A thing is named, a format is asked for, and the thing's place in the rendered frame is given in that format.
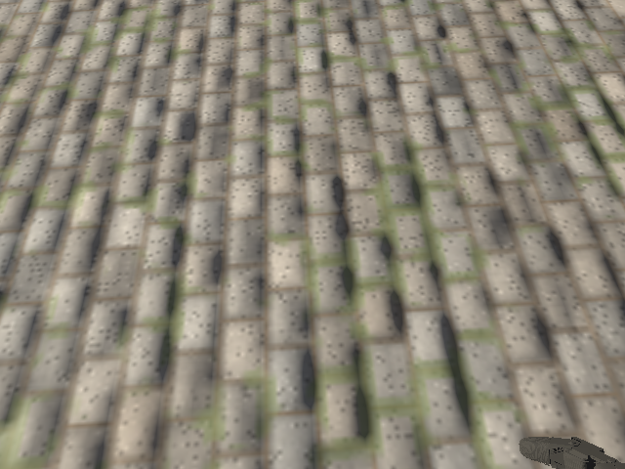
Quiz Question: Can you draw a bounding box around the right robot hand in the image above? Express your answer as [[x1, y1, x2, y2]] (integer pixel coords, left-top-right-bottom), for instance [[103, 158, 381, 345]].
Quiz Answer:
[[519, 437, 625, 469]]

